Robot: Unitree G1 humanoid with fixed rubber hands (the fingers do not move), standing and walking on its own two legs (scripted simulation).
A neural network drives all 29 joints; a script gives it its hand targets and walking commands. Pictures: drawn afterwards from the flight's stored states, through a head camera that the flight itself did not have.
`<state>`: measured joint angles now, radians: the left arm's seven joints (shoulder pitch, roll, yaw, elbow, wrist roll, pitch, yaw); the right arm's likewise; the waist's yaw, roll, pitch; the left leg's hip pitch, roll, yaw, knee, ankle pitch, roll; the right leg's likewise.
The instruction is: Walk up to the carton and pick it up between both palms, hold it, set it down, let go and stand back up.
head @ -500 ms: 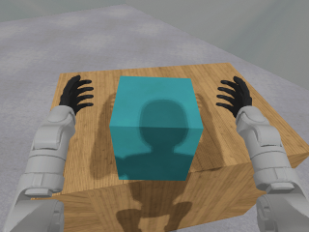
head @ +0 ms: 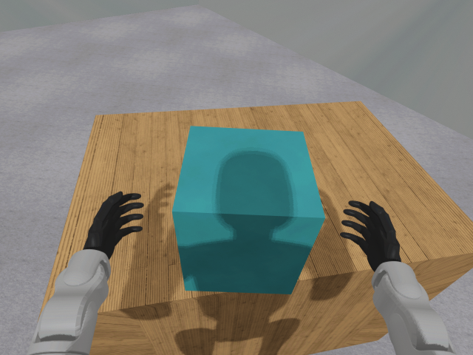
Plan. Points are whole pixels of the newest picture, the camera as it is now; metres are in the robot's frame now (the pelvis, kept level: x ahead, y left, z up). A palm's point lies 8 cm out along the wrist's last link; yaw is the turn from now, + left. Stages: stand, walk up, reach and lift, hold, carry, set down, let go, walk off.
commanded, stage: set down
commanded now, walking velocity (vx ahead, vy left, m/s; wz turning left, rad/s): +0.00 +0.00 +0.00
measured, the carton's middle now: (242, 213) +0.37 +0.01 +0.04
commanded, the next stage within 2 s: let go in 1.62 s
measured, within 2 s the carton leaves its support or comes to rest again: neither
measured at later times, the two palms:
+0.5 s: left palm (95, 308) +0.19 +0.24 +0.01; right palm (378, 318) +0.19 -0.20 +0.02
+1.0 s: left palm (98, 321) +0.18 +0.23 -0.01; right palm (370, 336) +0.18 -0.20 -0.02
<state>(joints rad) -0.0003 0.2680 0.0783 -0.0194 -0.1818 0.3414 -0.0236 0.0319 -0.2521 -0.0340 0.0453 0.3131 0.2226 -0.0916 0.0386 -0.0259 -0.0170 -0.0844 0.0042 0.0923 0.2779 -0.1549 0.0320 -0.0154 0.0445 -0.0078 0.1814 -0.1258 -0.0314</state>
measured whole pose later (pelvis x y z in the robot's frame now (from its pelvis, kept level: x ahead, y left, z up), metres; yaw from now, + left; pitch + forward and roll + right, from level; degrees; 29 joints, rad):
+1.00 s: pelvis +0.01 -0.01 +0.00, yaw +0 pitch -1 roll -1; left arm 0.33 0.27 0.01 0.03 -0.13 0.26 -0.01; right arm 0.40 -0.15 0.04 0.08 0.17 0.11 -0.06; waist 0.06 -0.01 -0.01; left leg -0.10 0.01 0.09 0.27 -0.16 0.02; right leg -0.04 0.05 0.00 0.19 -0.14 -0.04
